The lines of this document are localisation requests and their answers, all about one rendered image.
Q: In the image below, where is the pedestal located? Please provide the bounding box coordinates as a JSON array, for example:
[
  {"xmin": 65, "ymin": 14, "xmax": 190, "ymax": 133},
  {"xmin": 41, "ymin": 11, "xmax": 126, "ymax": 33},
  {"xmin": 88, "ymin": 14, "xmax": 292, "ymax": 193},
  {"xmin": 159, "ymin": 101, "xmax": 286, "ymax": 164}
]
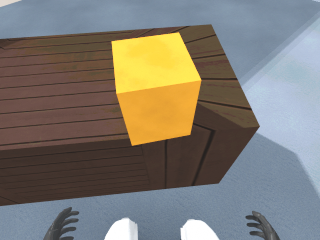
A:
[{"xmin": 0, "ymin": 24, "xmax": 260, "ymax": 206}]

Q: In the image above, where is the robot left thigh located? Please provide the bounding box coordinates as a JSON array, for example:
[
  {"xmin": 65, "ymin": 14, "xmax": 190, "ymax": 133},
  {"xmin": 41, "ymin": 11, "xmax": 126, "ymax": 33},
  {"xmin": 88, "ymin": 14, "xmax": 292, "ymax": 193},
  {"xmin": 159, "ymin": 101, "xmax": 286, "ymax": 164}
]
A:
[{"xmin": 104, "ymin": 219, "xmax": 138, "ymax": 240}]

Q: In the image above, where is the robot thigh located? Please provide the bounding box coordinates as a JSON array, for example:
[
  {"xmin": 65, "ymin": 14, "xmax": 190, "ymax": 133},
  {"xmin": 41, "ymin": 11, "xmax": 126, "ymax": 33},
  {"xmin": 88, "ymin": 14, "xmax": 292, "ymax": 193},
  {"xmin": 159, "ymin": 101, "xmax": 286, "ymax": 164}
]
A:
[
  {"xmin": 180, "ymin": 220, "xmax": 219, "ymax": 240},
  {"xmin": 104, "ymin": 219, "xmax": 138, "ymax": 240}
]

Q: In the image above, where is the robot right thigh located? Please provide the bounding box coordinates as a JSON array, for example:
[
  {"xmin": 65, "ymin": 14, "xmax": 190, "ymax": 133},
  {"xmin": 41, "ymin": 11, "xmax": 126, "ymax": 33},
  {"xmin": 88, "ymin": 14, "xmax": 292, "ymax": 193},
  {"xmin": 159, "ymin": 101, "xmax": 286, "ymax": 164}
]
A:
[{"xmin": 180, "ymin": 220, "xmax": 219, "ymax": 240}]

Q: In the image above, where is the robot right hand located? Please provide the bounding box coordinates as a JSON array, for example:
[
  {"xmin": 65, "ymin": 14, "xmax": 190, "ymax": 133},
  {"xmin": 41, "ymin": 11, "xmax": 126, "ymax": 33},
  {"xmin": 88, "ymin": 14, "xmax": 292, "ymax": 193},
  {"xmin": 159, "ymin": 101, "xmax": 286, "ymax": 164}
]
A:
[{"xmin": 245, "ymin": 211, "xmax": 280, "ymax": 240}]

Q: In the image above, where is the robot left hand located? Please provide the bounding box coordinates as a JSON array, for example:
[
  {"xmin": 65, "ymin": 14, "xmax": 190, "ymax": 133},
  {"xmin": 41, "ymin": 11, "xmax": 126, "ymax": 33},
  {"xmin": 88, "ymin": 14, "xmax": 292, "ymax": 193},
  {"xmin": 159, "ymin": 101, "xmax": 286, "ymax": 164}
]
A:
[{"xmin": 43, "ymin": 207, "xmax": 79, "ymax": 240}]

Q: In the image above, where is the carton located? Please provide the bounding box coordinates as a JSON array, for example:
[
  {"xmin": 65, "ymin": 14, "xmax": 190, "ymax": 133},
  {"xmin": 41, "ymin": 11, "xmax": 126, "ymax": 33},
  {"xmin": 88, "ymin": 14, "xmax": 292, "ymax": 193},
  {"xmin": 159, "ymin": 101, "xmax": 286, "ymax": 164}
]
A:
[{"xmin": 111, "ymin": 32, "xmax": 202, "ymax": 146}]

